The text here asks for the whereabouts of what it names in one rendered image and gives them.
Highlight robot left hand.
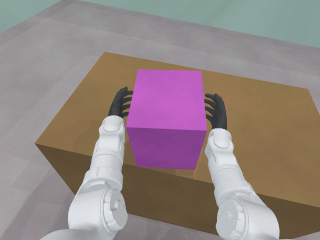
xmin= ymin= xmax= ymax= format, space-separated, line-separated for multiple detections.
xmin=108 ymin=87 xmax=134 ymax=118

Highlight carton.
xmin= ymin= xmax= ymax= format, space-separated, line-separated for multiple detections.
xmin=126 ymin=69 xmax=207 ymax=170

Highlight left robot upper arm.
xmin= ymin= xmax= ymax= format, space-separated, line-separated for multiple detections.
xmin=40 ymin=187 xmax=128 ymax=240

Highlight right robot upper arm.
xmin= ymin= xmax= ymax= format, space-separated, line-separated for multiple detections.
xmin=215 ymin=197 xmax=295 ymax=240

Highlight pedestal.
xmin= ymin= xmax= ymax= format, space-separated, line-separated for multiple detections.
xmin=35 ymin=51 xmax=320 ymax=239

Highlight left robot forearm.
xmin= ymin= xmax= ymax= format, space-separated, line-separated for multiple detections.
xmin=68 ymin=115 xmax=125 ymax=228

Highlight robot right hand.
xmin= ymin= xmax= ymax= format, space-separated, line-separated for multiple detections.
xmin=204 ymin=93 xmax=227 ymax=130

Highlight right robot forearm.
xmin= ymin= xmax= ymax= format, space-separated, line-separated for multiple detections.
xmin=205 ymin=128 xmax=267 ymax=208

